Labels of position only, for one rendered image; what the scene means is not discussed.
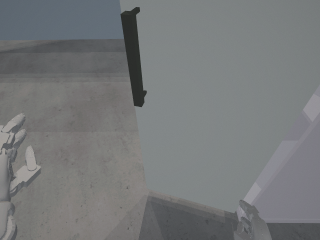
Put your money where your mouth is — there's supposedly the robot right hand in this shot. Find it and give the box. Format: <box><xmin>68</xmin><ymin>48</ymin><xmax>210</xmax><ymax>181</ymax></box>
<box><xmin>234</xmin><ymin>200</ymin><xmax>272</xmax><ymax>240</ymax></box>

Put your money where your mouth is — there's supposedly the fridge door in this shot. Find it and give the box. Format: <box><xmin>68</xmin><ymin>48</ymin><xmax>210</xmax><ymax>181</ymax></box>
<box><xmin>119</xmin><ymin>0</ymin><xmax>320</xmax><ymax>213</ymax></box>

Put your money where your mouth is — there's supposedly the robot left hand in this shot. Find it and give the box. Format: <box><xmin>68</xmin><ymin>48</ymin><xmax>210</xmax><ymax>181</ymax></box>
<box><xmin>0</xmin><ymin>113</ymin><xmax>41</xmax><ymax>202</ymax></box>

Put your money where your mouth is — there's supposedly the robot left forearm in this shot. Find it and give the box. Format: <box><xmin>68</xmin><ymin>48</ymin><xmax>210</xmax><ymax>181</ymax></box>
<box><xmin>0</xmin><ymin>201</ymin><xmax>18</xmax><ymax>240</ymax></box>

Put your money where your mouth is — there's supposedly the handle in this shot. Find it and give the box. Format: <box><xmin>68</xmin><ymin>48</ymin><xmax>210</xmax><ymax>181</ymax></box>
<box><xmin>120</xmin><ymin>7</ymin><xmax>147</xmax><ymax>107</ymax></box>

